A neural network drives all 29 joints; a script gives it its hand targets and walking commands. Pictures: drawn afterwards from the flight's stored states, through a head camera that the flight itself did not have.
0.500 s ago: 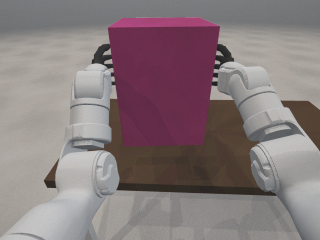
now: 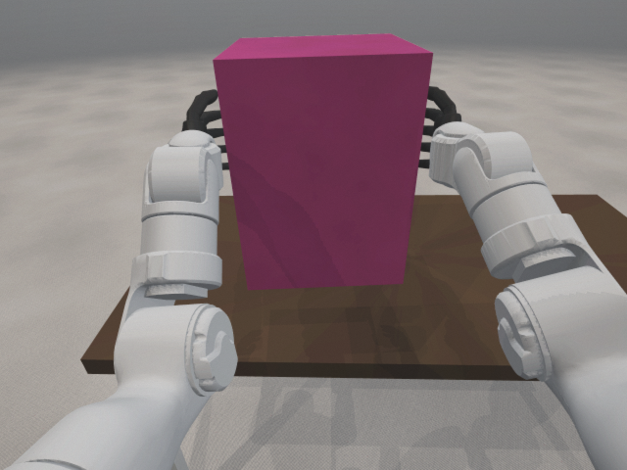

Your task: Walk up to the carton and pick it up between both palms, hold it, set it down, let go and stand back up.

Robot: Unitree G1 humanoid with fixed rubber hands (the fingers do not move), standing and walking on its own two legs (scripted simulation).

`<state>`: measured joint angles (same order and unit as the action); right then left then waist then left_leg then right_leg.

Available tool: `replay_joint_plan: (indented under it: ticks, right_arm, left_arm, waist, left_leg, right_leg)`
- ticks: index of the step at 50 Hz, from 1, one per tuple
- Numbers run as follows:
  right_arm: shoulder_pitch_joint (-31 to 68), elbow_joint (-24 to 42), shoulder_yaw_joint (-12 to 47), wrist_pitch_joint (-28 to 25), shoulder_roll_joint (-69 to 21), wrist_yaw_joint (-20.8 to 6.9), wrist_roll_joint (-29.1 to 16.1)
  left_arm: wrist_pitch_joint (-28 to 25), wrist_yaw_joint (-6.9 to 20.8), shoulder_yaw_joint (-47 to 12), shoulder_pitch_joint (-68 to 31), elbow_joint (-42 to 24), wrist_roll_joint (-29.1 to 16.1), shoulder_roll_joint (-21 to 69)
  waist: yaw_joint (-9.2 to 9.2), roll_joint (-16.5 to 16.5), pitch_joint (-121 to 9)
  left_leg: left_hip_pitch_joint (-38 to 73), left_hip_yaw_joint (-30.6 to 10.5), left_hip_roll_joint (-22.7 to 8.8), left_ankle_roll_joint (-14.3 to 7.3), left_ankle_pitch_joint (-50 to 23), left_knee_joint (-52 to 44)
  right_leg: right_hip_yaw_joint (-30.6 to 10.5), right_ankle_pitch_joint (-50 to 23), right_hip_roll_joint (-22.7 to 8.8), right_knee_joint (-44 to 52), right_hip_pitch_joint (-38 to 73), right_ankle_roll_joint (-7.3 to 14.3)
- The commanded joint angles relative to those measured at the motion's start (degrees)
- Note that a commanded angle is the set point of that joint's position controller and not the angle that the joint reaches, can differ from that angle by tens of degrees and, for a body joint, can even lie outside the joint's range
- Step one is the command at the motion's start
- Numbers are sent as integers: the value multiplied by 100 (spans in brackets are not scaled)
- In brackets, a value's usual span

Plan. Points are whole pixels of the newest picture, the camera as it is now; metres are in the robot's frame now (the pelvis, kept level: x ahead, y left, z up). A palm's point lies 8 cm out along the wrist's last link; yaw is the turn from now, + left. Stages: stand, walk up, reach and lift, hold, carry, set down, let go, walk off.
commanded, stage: hold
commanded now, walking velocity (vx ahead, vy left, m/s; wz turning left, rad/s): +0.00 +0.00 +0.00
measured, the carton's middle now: (320, 159) +0.42 +0.00 +0.28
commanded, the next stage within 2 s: none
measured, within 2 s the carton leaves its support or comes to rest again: neither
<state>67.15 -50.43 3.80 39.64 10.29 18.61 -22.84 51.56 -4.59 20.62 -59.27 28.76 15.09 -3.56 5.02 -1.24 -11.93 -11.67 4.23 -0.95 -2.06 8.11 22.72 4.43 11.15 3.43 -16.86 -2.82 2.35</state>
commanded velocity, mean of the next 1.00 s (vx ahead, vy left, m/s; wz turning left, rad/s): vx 0.00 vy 0.00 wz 0.00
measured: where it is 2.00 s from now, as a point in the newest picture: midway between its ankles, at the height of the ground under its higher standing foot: outside the picture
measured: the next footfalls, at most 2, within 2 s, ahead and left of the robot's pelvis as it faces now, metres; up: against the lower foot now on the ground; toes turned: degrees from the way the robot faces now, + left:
none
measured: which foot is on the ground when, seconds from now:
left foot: down 0.00-1.00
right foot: down 0.00-1.00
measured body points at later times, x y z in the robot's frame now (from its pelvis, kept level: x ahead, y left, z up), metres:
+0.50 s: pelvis +0.00 +0.00 +0.00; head -0.10 +0.01 +0.44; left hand +0.38 +0.15 +0.32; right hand +0.38 -0.14 +0.32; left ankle +0.05 +0.09 -0.75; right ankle -0.02 -0.09 -0.75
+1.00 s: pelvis +0.00 +0.00 +0.00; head -0.10 +0.01 +0.44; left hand +0.39 +0.16 +0.32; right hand +0.38 -0.13 +0.31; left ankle +0.05 +0.09 -0.75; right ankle -0.02 -0.09 -0.75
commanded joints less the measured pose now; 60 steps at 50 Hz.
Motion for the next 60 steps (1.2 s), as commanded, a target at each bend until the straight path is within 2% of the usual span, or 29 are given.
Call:
replay_joint_plan:
  ticks: [1,5,6,8,10,13,14,16,21,22,23,24,27,28,31,34,35,38,39,42,46,50,51,52,53,54,57,59,60]
  right_arm:
    - [5076,1773,366,-314,-3540,-977,-1006]
    - [5095,1328,63,-320,-3366,-1050,-738]
    - [5103,1481,199,-366,-3492,-1057,-781]
    - [5317,1817,373,-414,-3556,-1018,-949]
    - [5244,1795,333,-367,-3456,-964,-1018]
    - [4999,1842,452,-346,-3497,-895,-1031]
    - [5003,1757,351,-294,-3386,-872,-993]
    - [5068,1729,223,-295,-3250,-842,-916]
    - [5103,1461,28,-316,-3391,-938,-751]
    - [5277,1762,44,-392,-3465,-970,-794]
    - [5240,1673,111,-392,-3513,-976,-872]
    - [5299,1897,209,-417,-3514,-962,-939]
    - [5112,1880,400,-366,-3520,-921,-1101]
    - [4842,1612,402,-297,-3423,-904,-1057]
    - [5052,1874,479,-324,-3448,-903,-1111]
    - [5093,1566,242,-315,-3489,-974,-909]
    - [5289,1817,248,-346,-3483,-995,-927]
    - [5287,1500,170,-352,-3543,-1040,-763]
    - [5285,1401,156,-379,-3469,-1047,-687]
    - [5295,1791,280,-452,-3474,-1035,-819]
    - [5085,1440,149,-401,-3322,-929,-802]
    - [5063,1707,195,-357,-3365,-885,-888]
    - [5160,2110,313,-414,-3383,-884,-1025]
    - [4958,1971,360,-350,-3387,-864,-1079]
    - [5065,2307,455,-388,-3372,-846,-1246]
    - [4937,2316,495,-341,-3350,-830,-1287]
    - [4690,2136,413,-269,-3212,-829,-1128]
    - [4802,1763,191,-202,-3128,-912,-965]
    - [4863,1868,244,-266,-3235,-960,-930]
  left_arm:
    - [-413,1092,-1714,-5153,-775,-1311,2947]
    - [-386,1171,-1567,-5162,-384,-1169,2908]
    - [-442,1161,-1589,-5136,-477,-1239,2894]
    - [-494,1103,-1751,-5142,-558,-1341,2951]
    - [-431,1119,-1534,-4928,-282,-1254,2906]
    - [-468,1160,-1696,-4995,-734,-1280,2859]
    - [-402,1180,-1540,-4889,-452,-1187,2824]
    - [-346,1226,-1623,-4840,-313,-1235,2895]
    - [-462,1213,-1722,-5200,-260,-1319,3002]
    - [-517,1184,-1710,-5282,-420,-1348,3122]
    - [-528,1140,-1892,-5336,-587,-1393,3127]
    - [-508,1103,-1730,-5151,-494,-1322,3156]
    - [-489,1041,-1795,-5155,-931,-1299,3030]
    - [-415,1079,-1585,-4821,-581,-1232,2957]
    - [-374,1125,-1649,-4996,-894,-1177,2864]
    - [-388,1140,-1663,-5261,-653,-1232,2822]
    - [-381,1126,-1660,-5238,-605,-1258,2868]
    - [-443,1154,-1417,-5101,-192,-1192,2855]
    - [-476,1143,-1395,-5168,-117,-1169,2845]
    - [-504,1085,-1728,-5053,-327,-1342,3108]
    - [-444,1159,-1640,-4906,-229,-1218,2978]
    - [-435,1193,-1716,-4941,-339,-1308,3060]
    - [-452,1167,-1842,-5008,-813,-1384,3135]
    - [-427,1153,-1824,-5011,-914,-1343,3077]
    - [-416,1144,-2018,-5034,-1179,-1462,3176]
    - [-364,1135,-1964,-4843,-1198,-1368,3097]
    - [-278,1204,-1783,-4688,-1085,-1237,3034]
    - [-213,1235,-1723,-4769,-703,-1123,2944]
    - [-267,1224,-1922,-4922,-1023,-1278,3113]
  waist:
    - [-28,-151,-1637]
    - [-20,-195,-1284]
    - [-94,10,-1573]
    - [-45,-52,-2069]
    - [-67,21,-1723]
    - [70,-27,-2015]
    - [-15,-45,-1651]
    - [171,-134,-1518]
    - [192,-313,-1251]
    - [87,-335,-1692]
    - [171,-444,-1771]
    - [26,-290,-2017]
    - [67,-274,-2175]
    - [17,-282,-1785]
    - [-25,-185,-1817]
    - [0,-147,-1456]
    - [-88,-58,-1546]
    - [-171,218,-1368]
    - [-163,54,-1493]
    - [-12,-168,-1819]
    - [113,-248,-1588]
    - [152,-297,-1626]
    - [160,-363,-2166]
    - [154,-283,-2053]
    - [201,-577,-2386]
    - [213,-559,-2265]
    - [171,-539,-1804]
    - [156,-459,-1351]
    - [142,-536,-1546]
  left_leg:
    - [1476,-693,85,393,-803,-66]
    - [1236,-761,-3,351,-151,-276]
    - [1241,-742,0,369,-434,-161]
    - [1431,-770,68,379,-995,26]
    - [1358,-708,103,361,-1072,-3]
    - [1649,-741,104,394,-1231,63]
    - [1511,-723,133,399,-1046,-22]
    - [1471,-690,109,428,-847,-45]
    - [1094,-732,66,421,-175,-119]
    - [1234,-741,63,436,-465,-28]
    - [1319,-792,61,444,-664,-47]
    - [1416,-799,56,414,-986,19]
    - [1680,-787,38,488,-1657,129]
    - [1577,-749,48,448,-1397,46]
    - [1642,-737,75,410,-1239,6]
    - [1434,-740,25,391,-669,-153]
    - [1378,-738,16,366,-583,-174]
    - [1215,-729,29,301,-395,-217]
    - [1277,-745,6,279,-310,-203]
    - [1475,-722,64,414,-909,16]
    - [1531,-722,86,424,-719,-28]
    - [1414,-730,81,468,-1087,-8]
    - [1663,-755,65,502,-1533,64]
    - [1753,-739,101,553,-1713,94]
    - [1871,-773,69,610,-2013,195]
    - [1941,-758,92,623,-2105,216]
    - [1636,-767,49,594,-1513,48]
    - [1449,-729,3,544,-776,-131]
    - [1396,-832,-40,561,-733,-162]
  right_leg:
    - [-629,-1168,-99,314,-560,-537]
    - [-555,-455,-88,386,-774,-490]
    - [-591,-652,-98,351,-687,-461]
    - [-610,-1299,-47,263,-385,-509]
    - [-614,-1554,-35,266,-380,-565]
    - [-688,-1817,-128,257,-336,-556]
    - [-622,-1602,-93,284,-408,-554]
    - [-622,-1333,-108,340,-511,-553]
    - [-676,-491,-213,420,-858,-444]
    - [-688,-691,-171,341,-755,-443]
    - [-611,-978,-107,261,-666,-452]
    - [-580,-1254,-76,243,-451,-494]
    - [-550,-2008,17,138,-271,-541]
    - [-583,-1797,-19,233,-267,-547]
    - [-567,-1664,-64,253,-342,-581]
    - [-552,-883,-80,380,-588,-505]
    - [-569,-865,-78,356,-556,-502]
    - [-554,-526,-80,421,-703,-520]
    - [-577,-430,-75,414,-690,-502]
    - [-589,-1087,-66,322,-641,-452]
    - [-629,-1037,-125,410,-688,-525]
    - [-595,-1421,-80,332,-407,-503]
    - [-544,-1915,-20,208,-202,-515]
    - [-523,-2149,10,210,-229,-515]
    - [-522,-2315,27,148,-120,-502]
    - [-532,-2456,25,161,-97,-522]
    - [-490,-1938,5,192,-104,-524]
    - [-470,-1036,-11,296,-408,-480]
    - [-442,-996,25,250,-462,-403]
